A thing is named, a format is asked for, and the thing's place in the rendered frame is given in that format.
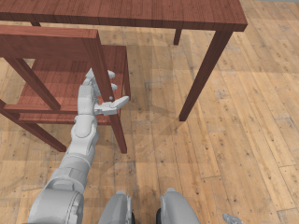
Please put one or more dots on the right robot hand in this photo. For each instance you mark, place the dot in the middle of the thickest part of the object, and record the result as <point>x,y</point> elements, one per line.
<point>231,219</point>

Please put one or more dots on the robot thigh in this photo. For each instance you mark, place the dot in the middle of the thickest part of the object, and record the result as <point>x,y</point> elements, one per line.
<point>175,207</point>
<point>117,210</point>

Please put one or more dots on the chair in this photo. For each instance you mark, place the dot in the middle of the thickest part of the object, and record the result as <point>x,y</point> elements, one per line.
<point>63,57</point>

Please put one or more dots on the robot left thigh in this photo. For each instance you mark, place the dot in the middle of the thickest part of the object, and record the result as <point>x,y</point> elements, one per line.
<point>117,210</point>

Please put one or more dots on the robot left upper arm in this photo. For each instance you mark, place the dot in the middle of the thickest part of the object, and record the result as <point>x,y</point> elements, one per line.
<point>58,206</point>

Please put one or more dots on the left robot forearm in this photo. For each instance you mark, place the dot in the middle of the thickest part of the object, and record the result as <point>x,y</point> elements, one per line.
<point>78,159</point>

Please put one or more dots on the table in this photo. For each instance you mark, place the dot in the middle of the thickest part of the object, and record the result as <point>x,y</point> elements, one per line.
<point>222,16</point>

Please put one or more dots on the robot right thigh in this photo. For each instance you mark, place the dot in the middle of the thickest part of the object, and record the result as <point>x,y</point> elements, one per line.
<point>175,207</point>

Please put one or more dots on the left robot hand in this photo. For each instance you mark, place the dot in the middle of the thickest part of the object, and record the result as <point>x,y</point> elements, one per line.
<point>87,98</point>

